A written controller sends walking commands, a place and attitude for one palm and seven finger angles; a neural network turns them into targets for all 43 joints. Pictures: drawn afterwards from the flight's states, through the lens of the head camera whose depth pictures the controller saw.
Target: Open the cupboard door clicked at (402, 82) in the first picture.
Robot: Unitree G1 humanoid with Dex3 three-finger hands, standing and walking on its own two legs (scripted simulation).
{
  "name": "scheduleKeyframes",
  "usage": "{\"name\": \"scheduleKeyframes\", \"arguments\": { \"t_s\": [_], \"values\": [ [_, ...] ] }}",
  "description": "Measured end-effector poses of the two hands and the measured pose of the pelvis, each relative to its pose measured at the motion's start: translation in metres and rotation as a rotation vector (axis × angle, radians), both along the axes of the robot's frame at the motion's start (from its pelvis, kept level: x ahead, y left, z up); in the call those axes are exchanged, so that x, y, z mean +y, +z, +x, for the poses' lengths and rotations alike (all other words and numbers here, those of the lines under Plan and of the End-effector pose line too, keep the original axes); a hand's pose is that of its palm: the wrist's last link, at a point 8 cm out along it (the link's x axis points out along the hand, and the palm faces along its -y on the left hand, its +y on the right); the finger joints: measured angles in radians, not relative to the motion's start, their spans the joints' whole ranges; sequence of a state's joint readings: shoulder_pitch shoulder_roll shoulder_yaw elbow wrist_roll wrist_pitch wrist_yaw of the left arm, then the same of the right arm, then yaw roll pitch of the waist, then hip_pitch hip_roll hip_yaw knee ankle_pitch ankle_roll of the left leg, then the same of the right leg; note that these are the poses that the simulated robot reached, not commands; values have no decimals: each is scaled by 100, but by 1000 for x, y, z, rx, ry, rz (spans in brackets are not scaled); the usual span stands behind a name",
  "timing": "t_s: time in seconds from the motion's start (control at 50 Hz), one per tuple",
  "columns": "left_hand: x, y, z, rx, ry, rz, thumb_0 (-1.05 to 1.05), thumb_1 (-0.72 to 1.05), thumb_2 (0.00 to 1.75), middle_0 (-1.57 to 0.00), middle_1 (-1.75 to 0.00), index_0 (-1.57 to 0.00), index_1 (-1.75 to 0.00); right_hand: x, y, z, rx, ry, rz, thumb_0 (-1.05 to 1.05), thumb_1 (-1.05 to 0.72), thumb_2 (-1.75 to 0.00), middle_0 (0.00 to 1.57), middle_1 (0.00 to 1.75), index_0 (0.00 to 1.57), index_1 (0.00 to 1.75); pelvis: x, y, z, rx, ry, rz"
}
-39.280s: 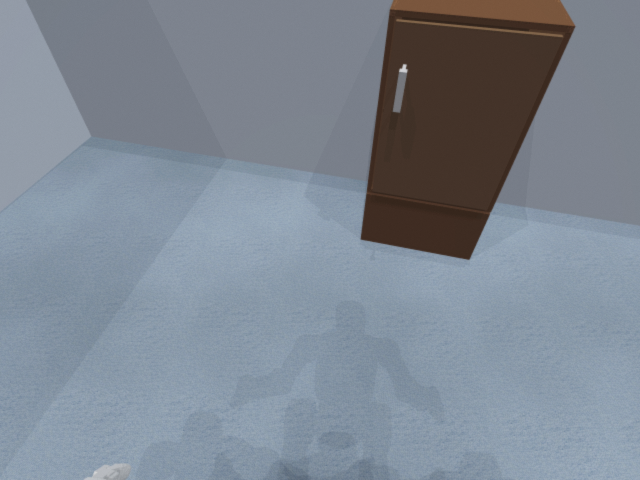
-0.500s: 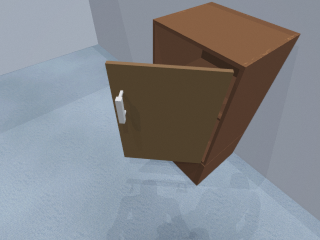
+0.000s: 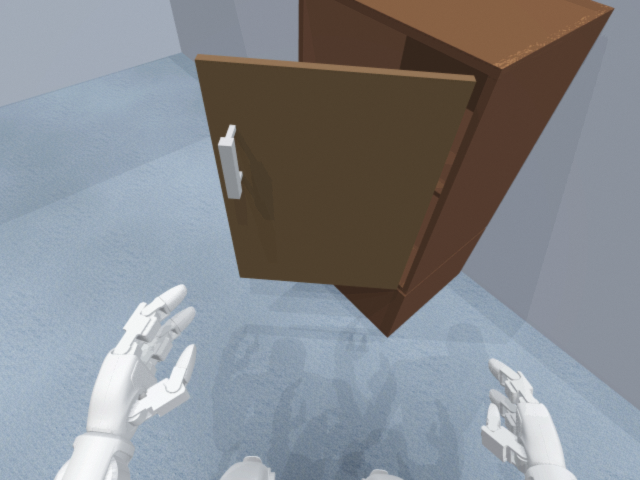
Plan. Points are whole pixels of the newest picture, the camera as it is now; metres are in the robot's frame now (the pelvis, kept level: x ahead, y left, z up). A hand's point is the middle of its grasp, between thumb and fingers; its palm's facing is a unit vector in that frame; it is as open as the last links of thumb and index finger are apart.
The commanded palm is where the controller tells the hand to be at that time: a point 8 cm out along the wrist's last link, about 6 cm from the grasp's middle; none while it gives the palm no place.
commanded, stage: raise the hand with hooked fingers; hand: left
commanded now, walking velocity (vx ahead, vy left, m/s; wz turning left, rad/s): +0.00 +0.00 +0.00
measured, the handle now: (233, 162) +0.62 +0.19 +0.01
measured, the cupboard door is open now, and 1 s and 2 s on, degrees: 45 45 45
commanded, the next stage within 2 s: move the hooked fingers beside the handle in 1.76 s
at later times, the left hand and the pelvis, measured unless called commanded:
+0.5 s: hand (138, 382) +0.23 +0.23 +0.00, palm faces +0.00 -1.00 -0.01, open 11.1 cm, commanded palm +0.20 +0.28 +0.01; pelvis -0.01 +0.01 -0.04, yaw +0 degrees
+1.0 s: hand (95, 355) +0.25 +0.28 +0.02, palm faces +0.02 -1.00 -0.07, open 13.7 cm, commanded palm +0.24 +0.33 +0.02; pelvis +0.00 +0.02 -0.03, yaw +1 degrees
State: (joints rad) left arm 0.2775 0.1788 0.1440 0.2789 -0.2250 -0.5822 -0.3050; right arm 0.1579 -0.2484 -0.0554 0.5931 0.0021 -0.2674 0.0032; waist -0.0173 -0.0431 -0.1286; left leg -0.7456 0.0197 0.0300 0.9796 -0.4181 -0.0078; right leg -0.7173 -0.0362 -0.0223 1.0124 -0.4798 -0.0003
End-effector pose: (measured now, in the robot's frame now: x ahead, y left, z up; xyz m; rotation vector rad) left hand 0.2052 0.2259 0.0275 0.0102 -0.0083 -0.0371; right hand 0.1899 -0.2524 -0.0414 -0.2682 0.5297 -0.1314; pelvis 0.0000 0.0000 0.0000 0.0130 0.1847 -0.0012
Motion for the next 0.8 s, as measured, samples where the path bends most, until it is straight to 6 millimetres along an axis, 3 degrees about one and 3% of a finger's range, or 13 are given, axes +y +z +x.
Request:
{"name": "scheduleKeyframes", "arguments": {
  "t_s": [0.1, 0.14, 0.18, 0.28, 0.38, 0.44, 0.52, 0.6, 0.72, 0.8],
  "values": [
    [16, -56, -50, 159, 53, -35, 1, 59, 77, -22, -50, -23, -50, -3, -10, 31, -67, 59, -52, 1, -90, -90, 20, 30, 20, 30, -6, -32, -6, 46, 16, -15],
    [26, -59, -63, 169, 115, -24, 1, 54, 75, -23, -53, -23, -53, 3, -19, 37, -67, 78, -59, 1, -90, -90, 20, 30, 20, 30, -7, -40, -7, 55, 26, -29],
    [34, -49, -66, 112, 146, 11, 2, 49, 73, -23, -56, -24, -56, 10, -30, 38, -50, 97, -58, 1, -90, -90, 20, 30, 20, 30, -8, -46, -8, 63, 34, -43],
    [34, -16, -35, -67, 49, 78, 2, 38, 68, -23, -64, -24, -63, 32, -65, 21, 35, 107, -4, 1, -90, -90, 20, 30, 20, 30, -7, -54, -13, 78, 46, -73],
    [33, -27, 6, 73, -79, 37, 1, 26, 63, -24, -71, -25, -71, 41, -85, -16, 144, 20, 71, 1, -90, -90, 20, 30, 21, 30, -2, -51, -14, 95, 31, -70],
    [43, -33, 11, 176, -45, -6, 1, 19, 60, -25, -76, -26, -75, 37, -84, -38, 195, -45, 82, 1, -90, -90, 21, 30, 21, 30, 3, -43, -11, 98, 16, -60],
    [63, -20, 4, 144, 60, 18, 1, 10, 56, -26, -81, -26, -81, 27, -77, -56, 232, -88, 50, 1, -90, -90, 21, 30, 21, 30, 9, -36, -6, 101, 8, -56],
    [76, -11, -1, 53, 92, 65, 1, 1, 52, -26, -87, -27, -87, 18, -74, -59, 246, -73, -5, 1, -90, -90, 20, 30, 21, 30, 14, -37, -5, 105, 18, -63],
    [76, -29, 8, 93, -2, 46, 0, -14, 46, -27, -96, -28, -96, 15, -67, -45, 204, -55, -51, 1, -90, -90, 20, 30, 21, 30, 21, -41, -9, 111, 24, -71],
    [80, -24, 15, 90, -12, 38, 0, -23, 42, -28, -103, -29, -102, 23, -55, -33, 158, -43, -49, 1, -90, -90, 20, 30, 20, 30, 23, -37, -7, 105, 20, -73]
  ]
}}
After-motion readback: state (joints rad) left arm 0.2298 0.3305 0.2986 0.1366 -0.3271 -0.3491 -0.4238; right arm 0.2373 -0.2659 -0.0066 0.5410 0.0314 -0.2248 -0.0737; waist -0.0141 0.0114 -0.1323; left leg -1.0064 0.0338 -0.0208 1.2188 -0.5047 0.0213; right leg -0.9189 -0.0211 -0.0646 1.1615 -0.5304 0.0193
